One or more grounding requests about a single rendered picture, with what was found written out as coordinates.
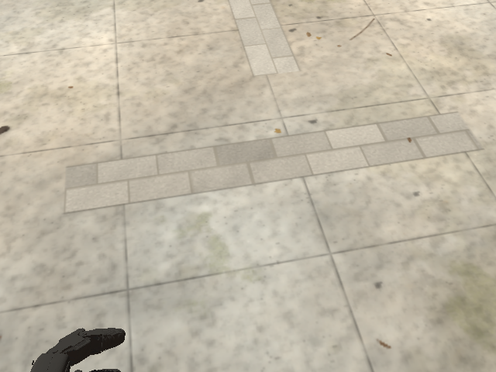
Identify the robot left hand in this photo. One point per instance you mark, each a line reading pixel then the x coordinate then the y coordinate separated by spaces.
pixel 77 346

